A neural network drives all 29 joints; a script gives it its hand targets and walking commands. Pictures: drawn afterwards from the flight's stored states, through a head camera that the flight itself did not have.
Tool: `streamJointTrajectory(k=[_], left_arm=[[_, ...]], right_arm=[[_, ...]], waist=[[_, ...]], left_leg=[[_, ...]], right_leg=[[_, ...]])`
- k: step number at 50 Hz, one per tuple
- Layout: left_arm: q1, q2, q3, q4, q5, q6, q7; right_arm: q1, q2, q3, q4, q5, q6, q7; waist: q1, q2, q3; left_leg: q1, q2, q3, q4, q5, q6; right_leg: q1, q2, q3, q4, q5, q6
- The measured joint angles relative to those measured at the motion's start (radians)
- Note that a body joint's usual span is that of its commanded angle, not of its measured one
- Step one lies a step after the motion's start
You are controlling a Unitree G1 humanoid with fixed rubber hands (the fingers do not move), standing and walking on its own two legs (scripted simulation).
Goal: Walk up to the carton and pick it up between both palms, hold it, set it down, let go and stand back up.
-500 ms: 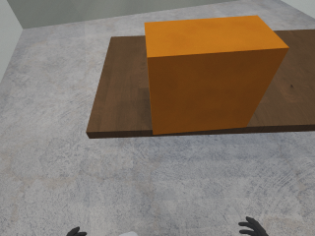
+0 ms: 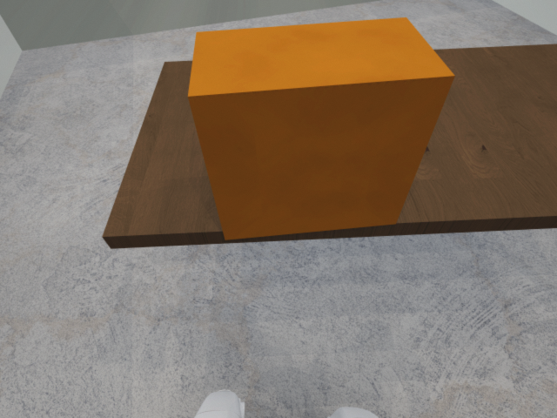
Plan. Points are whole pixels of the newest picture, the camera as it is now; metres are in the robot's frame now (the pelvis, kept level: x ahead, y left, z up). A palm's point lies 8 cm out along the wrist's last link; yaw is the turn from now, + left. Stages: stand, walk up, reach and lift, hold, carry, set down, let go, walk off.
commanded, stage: walk up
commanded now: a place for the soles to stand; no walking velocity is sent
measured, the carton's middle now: (307, 138) +0.51 -0.03 +0.11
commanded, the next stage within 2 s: none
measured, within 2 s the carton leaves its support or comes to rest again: neither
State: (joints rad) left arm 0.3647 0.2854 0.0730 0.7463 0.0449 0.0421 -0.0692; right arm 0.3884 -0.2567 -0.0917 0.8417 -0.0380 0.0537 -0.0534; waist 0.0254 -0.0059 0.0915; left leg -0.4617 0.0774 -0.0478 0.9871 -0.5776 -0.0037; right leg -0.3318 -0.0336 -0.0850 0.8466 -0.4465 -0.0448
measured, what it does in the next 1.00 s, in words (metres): walks ahead: left foot, then right foot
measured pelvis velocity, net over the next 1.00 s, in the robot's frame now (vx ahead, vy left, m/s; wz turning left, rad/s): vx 0.10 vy -0.07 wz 0.06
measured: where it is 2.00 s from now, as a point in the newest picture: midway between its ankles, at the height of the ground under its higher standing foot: outside the picture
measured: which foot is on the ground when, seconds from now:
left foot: up 0.00-0.22, down 0.24-1.00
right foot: down 0.00-0.30, up 0.32-0.44, down 0.46-1.00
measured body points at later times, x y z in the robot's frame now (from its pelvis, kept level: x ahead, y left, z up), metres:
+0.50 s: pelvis +0.07 -0.06 +0.01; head +0.09 -0.07 +0.46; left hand +0.11 +0.19 -0.12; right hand +0.20 -0.29 -0.12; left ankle +0.10 +0.07 -0.70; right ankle +0.06 -0.17 -0.70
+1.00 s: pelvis +0.10 -0.07 +0.03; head +0.13 -0.07 +0.48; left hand +0.17 +0.19 -0.09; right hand +0.22 -0.31 -0.11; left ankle +0.10 +0.07 -0.70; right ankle +0.06 -0.17 -0.70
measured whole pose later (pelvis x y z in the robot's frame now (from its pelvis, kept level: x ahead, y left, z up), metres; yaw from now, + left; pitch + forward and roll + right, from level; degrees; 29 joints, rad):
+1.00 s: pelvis +0.10 -0.07 +0.03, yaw +3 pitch -2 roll +0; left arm 0.29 0.25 0.01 0.70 -0.01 0.01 0.00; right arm 0.15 -0.24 0.00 0.87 -0.01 0.04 0.01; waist 0.00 0.00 0.11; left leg -0.25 0.05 0.03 0.56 -0.28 -0.03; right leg -0.16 0.00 -0.04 0.56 -0.37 -0.02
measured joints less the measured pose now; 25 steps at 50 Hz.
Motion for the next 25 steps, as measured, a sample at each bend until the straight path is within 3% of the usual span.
streamJointTrajectory(k=[3,6,12,14,15,18,21,23,25], left_arm=[[0.011,-0.012,-0.017,0.026,-0.003,0.005,0.025],[0.025,-0.018,-0.03,0.036,-0.002,-0.001,0.042],[0.029,-0.031,-0.064,0.057,-0.019,-0.011,0.065],[0.013,-0.023,-0.073,0.067,-0.028,-0.01,0.066],[0.008,-0.024,-0.078,0.065,-0.031,-0.009,0.067],[-0.008,-0.037,-0.085,0.063,-0.024,0.015,0.077],[-0.031,-0.04,-0.08,0.062,-0.027,0.02,0.075],[-0.038,-0.043,-0.074,0.046,-0.034,-0.001,0.07],[-0.047,-0.061,-0.072,0.04,-0.032,-0.028,0.067]], right_arm=[[-0.008,0.008,0.01,-0.001,0.015,-0.001,0.003],[-0.03,0.021,0.022,-0.023,0.015,-0.023,0.007],[-0.102,0.039,0.043,-0.089,0.015,-0.055,0.025],[-0.14,0.06,0.05,-0.103,0.008,-0.066,0.028],[-0.153,0.063,0.056,-0.116,0.006,-0.069,0.029],[-0.179,0.066,0.063,-0.13,0.011,-0.066,0.023],[-0.185,0.07,0.07,-0.122,0.009,-0.054,0.016],[-0.186,0.063,0.077,-0.109,0.014,-0.043,0.02],[-0.188,0.044,0.079,-0.081,0.027,-0.025,0.03]], waist=[[0.024,0.011,-0.003],[0.037,0.003,-0.001],[0.033,-0.013,0.01],[0.023,-0.063,0.029],[0.017,-0.072,0.031],[-0.008,-0.059,0.023],[-0.019,-0.049,0.013],[-0.019,-0.032,0.008],[-0.023,0.028,0.009]], left_leg=[[-0.034,-0.039,0.008,0.106,0.027,0.009],[-0.033,-0.057,0.046,0.081,0.086,0.007],[0.088,-0.067,0.103,-0.261,0.288,0.019],[0.109,-0.101,0.12,-0.301,0.315,0.034],[0.106,-0.108,0.124,-0.297,0.306,0.039],[0.094,-0.099,0.115,-0.271,0.274,0.055],[0.104,-0.091,0.115,-0.28,0.27,0.033],[0.099,-0.078,0.11,-0.264,0.259,0.011],[0.095,-0.04,0.075,-0.229,0.237,-0.005]], right_leg=[[0.06,0.019,-0.029,-0.064,0.004,-0.02],[0.108,0.035,-0.052,-0.126,0.018,-0.035],[0.14,0.057,-0.09,-0.15,-0.006,-0.042],[0.118,0.017,-0.082,-0.085,-0.036,-0.028],[0.091,0.011,-0.063,-0.033,-0.031,0.007],[0.019,0.018,0.007,0.12,-0.142,0.066],[-0.004,-0.01,0.066,0.097,-0.147,0.073],[0.025,-0.028,0.075,-0.055,-0.006,0.065],[0.055,0.011,0.038,-0.088,0.034,0.043]])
